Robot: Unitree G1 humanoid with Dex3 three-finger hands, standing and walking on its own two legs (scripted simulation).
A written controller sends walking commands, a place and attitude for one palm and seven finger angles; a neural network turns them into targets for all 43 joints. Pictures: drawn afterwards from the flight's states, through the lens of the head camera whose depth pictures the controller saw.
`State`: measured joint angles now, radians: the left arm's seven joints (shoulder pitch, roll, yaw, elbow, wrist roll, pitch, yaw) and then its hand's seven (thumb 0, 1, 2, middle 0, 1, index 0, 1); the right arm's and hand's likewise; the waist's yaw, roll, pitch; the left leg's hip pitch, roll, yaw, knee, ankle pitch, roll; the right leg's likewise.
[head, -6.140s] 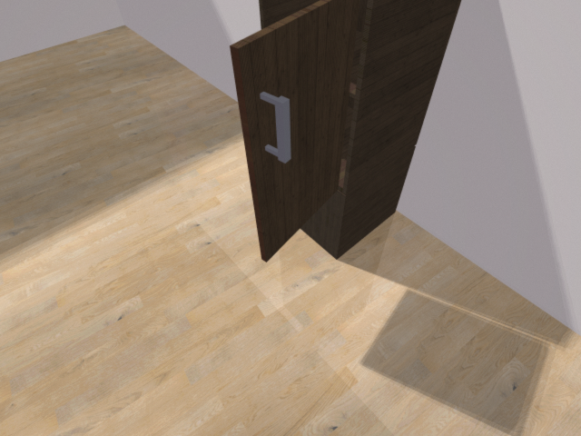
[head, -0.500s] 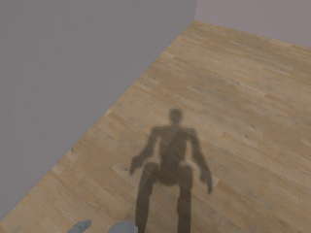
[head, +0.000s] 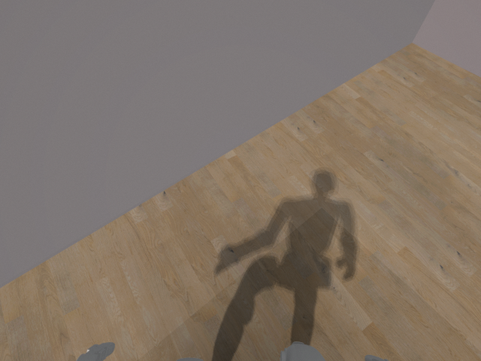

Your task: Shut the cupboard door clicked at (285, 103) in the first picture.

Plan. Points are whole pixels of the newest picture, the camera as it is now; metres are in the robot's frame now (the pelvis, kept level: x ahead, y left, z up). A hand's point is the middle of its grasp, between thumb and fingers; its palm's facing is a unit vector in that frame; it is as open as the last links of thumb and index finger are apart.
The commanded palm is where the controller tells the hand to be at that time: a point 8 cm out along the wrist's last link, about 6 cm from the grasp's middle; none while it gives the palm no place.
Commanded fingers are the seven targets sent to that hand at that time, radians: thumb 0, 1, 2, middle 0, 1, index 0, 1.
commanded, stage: walk to a spot facing it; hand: left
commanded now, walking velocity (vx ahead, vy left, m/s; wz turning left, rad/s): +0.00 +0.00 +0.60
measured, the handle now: out of the picture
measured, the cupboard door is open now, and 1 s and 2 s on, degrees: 100 100 100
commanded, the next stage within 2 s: none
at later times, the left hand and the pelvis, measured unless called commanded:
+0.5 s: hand out of the picture +0.00 +0.18 -0.19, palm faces +0.35 -0.91 -0.22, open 7.4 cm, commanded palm none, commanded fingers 0.00 0.90 0.90 -0.20 -0.30 -0.20 -0.30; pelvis +0.01 -0.03 -0.02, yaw +21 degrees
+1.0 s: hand out of the picture +0.00 +0.14 -0.15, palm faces +0.57 -0.78 -0.27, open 7.4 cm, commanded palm none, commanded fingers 0.00 0.90 0.90 -0.20 -0.30 -0.20 -0.30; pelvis +0.04 -0.07 +0.00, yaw +38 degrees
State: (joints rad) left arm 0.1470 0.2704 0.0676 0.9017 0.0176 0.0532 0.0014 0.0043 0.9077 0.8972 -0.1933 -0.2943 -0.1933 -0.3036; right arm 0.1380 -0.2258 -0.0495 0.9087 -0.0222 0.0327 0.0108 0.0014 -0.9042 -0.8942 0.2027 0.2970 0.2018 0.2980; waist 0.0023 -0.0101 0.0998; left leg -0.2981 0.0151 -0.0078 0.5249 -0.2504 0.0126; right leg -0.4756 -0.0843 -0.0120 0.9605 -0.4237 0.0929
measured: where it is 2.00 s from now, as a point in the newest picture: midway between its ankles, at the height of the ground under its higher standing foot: outside the picture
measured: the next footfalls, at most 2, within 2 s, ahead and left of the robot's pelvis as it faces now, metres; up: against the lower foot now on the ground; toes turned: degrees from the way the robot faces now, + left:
right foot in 0.12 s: +0.06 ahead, -0.16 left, +0.00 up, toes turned +2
left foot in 0.48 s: +0.01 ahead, +0.09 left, +0.00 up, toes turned +26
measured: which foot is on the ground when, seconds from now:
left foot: down 0.00-0.12, up 0.14-0.46, down 0.48-0.84, up 0.86-1.00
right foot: up 0.00-0.10, down 0.12-0.46, up 0.48-0.84, down 0.86-1.00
